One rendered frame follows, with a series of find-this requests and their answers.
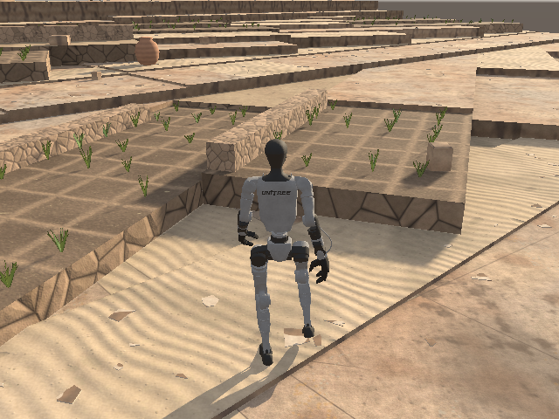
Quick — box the left robot forearm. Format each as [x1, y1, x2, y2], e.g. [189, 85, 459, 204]
[238, 209, 249, 236]

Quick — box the robot right shin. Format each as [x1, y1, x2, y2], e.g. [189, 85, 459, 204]
[298, 269, 311, 327]

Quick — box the robot left upper arm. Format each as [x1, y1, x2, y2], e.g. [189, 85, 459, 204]
[239, 176, 259, 223]

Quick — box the robot head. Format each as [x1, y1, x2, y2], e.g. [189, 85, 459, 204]
[262, 139, 292, 182]

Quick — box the left robot hand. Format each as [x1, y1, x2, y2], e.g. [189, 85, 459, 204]
[238, 231, 259, 246]

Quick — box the right robot forearm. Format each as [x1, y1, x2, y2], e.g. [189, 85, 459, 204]
[307, 213, 328, 260]

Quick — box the robot right upper arm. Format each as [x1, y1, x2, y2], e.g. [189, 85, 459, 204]
[295, 176, 316, 227]

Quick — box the right robot hand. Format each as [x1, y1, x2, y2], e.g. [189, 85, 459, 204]
[309, 257, 329, 284]

